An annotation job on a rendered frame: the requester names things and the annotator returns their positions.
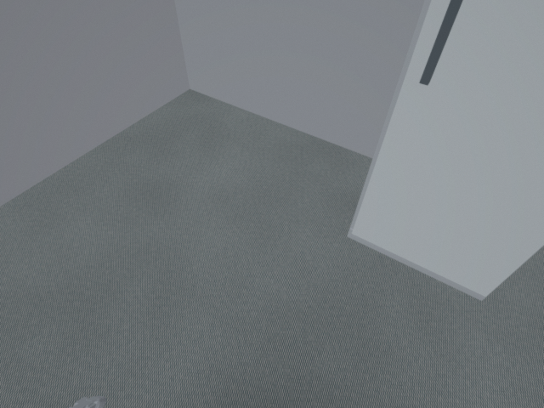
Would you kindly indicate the handle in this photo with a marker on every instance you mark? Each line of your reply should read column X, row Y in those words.
column 440, row 41

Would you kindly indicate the fridge door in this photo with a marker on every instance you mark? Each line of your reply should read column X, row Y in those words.
column 458, row 185

